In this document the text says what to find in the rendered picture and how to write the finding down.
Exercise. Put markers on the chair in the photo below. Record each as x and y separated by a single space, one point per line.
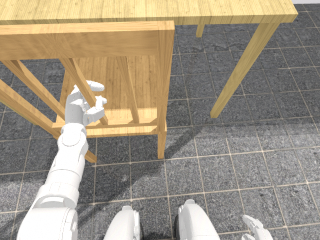
131 59

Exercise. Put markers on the robot right shin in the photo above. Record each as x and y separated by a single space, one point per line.
183 235

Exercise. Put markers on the robot right thigh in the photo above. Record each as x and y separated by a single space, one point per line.
196 223

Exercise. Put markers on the robot left hand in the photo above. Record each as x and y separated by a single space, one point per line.
76 106

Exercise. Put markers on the left robot upper arm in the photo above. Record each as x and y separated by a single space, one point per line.
51 223

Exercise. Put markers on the robot right hand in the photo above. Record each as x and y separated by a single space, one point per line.
257 228

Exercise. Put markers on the table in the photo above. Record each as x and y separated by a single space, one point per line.
269 13

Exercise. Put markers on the left robot forearm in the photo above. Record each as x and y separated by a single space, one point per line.
61 186

